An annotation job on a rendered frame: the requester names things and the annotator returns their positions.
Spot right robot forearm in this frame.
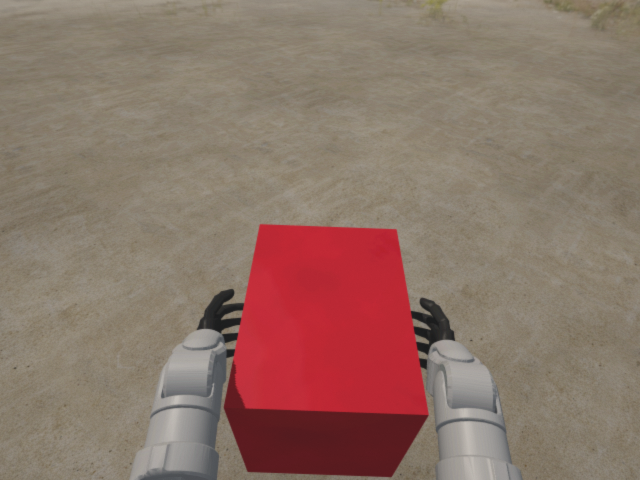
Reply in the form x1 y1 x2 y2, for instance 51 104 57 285
426 340 523 480

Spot carton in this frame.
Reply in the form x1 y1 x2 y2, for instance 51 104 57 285
224 224 429 477

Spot robot left hand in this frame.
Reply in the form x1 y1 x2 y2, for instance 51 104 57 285
197 289 244 358

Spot left robot forearm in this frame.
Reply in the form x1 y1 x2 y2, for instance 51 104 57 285
129 329 227 480

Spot robot right hand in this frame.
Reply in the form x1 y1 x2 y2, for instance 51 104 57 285
411 298 455 370

